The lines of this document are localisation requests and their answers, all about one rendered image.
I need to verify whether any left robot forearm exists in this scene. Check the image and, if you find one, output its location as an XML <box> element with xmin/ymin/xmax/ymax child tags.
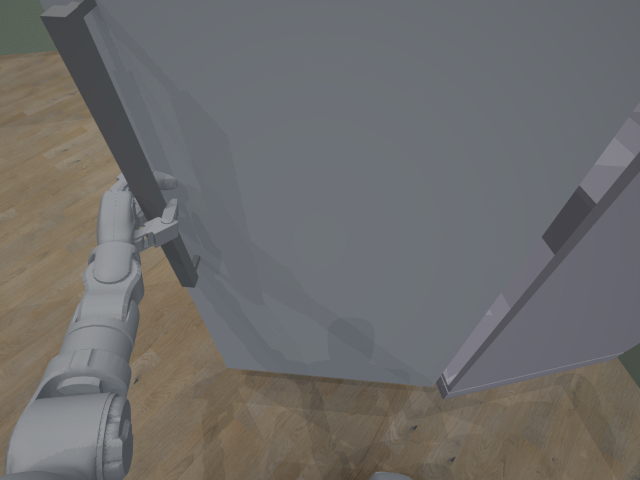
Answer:
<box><xmin>4</xmin><ymin>242</ymin><xmax>144</xmax><ymax>475</ymax></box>

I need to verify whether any handle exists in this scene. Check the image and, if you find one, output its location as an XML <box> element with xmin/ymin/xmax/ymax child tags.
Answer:
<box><xmin>40</xmin><ymin>0</ymin><xmax>201</xmax><ymax>288</ymax></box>

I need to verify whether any left robot upper arm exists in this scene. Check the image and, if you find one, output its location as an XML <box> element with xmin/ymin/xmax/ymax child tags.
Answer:
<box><xmin>0</xmin><ymin>392</ymin><xmax>133</xmax><ymax>480</ymax></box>

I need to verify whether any fridge door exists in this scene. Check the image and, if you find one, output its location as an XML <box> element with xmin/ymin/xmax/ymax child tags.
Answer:
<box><xmin>39</xmin><ymin>0</ymin><xmax>640</xmax><ymax>387</ymax></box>

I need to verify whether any left robot hand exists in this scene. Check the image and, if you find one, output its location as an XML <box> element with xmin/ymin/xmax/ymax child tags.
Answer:
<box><xmin>96</xmin><ymin>169</ymin><xmax>179</xmax><ymax>253</ymax></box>

